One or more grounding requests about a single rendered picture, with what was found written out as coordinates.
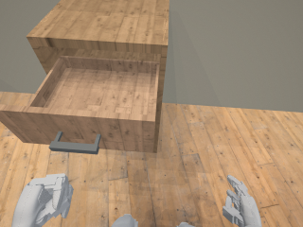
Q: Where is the drawer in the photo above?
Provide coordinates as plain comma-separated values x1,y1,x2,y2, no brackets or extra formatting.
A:
0,55,160,153

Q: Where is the cabinet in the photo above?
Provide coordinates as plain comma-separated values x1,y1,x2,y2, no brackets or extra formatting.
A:
26,0,169,153

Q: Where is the handle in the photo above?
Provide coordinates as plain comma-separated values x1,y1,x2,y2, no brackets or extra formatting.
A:
49,131,101,155

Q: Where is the left robot thigh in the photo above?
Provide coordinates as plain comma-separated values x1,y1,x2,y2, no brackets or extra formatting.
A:
111,216,138,227

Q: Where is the robot right hand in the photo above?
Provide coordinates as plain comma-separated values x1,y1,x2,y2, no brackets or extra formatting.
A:
223,174,262,227

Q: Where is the robot left hand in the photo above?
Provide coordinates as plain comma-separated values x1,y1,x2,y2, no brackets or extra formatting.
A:
11,173,74,227

